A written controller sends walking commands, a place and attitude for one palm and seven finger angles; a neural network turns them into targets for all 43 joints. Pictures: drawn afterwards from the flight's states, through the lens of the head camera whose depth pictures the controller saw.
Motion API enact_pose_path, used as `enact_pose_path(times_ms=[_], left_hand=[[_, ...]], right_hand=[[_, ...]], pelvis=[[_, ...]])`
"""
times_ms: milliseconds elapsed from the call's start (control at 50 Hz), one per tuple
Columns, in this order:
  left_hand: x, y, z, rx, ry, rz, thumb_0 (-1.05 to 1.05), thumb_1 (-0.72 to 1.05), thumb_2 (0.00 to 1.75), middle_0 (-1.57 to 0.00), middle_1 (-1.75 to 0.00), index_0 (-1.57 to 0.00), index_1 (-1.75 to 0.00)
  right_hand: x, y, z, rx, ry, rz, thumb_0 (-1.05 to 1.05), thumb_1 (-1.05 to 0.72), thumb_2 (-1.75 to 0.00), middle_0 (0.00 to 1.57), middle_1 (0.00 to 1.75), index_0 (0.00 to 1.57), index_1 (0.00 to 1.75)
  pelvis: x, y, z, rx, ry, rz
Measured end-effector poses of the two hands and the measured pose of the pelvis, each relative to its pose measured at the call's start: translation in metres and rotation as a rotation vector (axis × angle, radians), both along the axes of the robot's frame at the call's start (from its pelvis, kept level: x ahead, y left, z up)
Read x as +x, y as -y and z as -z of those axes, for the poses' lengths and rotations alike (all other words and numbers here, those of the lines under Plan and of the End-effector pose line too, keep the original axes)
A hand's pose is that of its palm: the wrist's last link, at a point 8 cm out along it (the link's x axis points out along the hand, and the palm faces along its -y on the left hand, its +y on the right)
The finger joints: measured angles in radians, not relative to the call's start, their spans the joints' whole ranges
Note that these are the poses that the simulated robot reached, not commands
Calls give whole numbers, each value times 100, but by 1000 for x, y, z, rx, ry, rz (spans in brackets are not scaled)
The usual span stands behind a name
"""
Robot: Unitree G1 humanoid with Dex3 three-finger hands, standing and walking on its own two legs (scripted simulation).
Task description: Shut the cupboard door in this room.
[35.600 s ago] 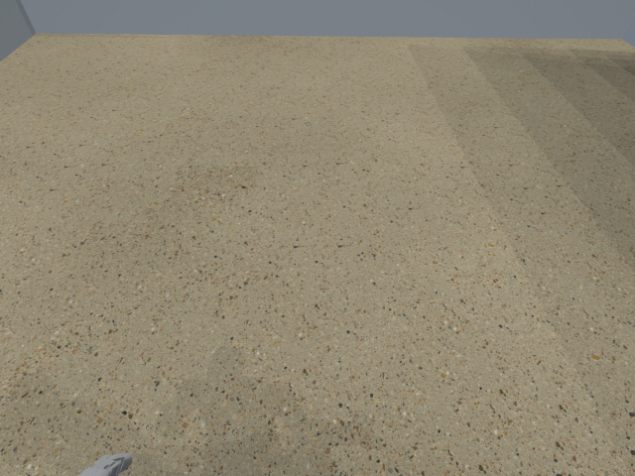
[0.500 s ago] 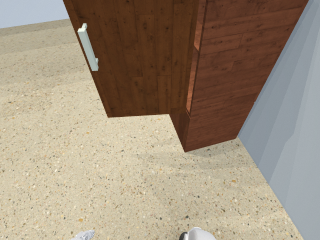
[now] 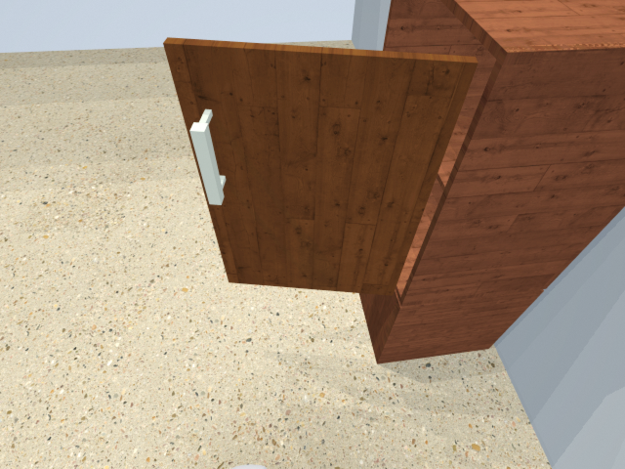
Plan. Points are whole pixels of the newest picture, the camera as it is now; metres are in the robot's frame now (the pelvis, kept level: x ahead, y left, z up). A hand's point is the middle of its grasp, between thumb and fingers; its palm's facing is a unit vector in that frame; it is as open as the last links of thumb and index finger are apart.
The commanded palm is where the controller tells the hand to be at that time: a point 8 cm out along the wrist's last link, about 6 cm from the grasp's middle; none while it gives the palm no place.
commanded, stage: come to a stop and stand still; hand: left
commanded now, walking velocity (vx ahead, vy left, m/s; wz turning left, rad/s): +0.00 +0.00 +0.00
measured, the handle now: (211, 159) +0.53 +0.23 +0.07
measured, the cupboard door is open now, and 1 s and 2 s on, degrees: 77 77 77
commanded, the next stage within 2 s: look again from close up in 1.34 s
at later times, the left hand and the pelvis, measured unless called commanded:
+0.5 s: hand out of the picture +0.11 +0.17 -0.17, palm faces +0.00 -0.96 -0.29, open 7.3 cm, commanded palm none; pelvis +0.05 -0.03 -0.01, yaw -1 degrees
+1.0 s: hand out of the picture +0.02 +0.22 -0.18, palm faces +0.05 -0.98 -0.20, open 7.3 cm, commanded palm none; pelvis +0.01 +0.03 +0.00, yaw -1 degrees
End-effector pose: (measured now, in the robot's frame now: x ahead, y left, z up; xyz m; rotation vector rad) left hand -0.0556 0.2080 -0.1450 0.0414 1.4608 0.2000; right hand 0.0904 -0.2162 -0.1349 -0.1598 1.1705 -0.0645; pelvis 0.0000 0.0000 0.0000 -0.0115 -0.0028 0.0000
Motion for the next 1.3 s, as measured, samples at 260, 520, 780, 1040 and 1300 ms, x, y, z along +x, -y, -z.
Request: enact_pose_path(times_ms=[260,520,780,1040,1300], left_hand=[[99,-29,3,33,14,76,0,91,90,-19,-30,-20,-30],[161,-5,-16,154,176,153,0,91,90,-19,-30,-20,-30],[125,-9,-20,114,188,103,0,91,90,-20,-30,-21,-30],[64,-62,3,48,54,68,0,91,90,-20,-30,-20,-30],[60,-49,-3,45,32,131,1,92,90,-20,-30,-20,-30]], right_hand=[[38,-5,-3,-63,-26,85,-3,-95,-89,20,30,21,30],[5,61,27,-28,-145,149,0,-92,-89,20,30,20,30],[-26,47,10,-34,-179,86,1,-91,-89,19,30,20,29],[-59,-18,-8,-82,-152,96,1,-93,-89,20,30,21,30],[-95,-35,10,-20,-218,156,1,-94,-89,20,30,21,30]], pelvis=[[48,-15,-2,14,14,22],[49,32,8,35,20,19],[23,18,-4,50,1,6],[8,-30,-5,6,6,16],[1,-40,-4,15,16,31]])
